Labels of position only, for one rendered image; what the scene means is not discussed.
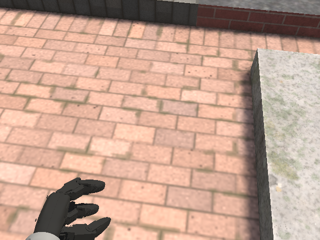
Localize left robot hand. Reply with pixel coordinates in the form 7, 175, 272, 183
33, 177, 111, 240

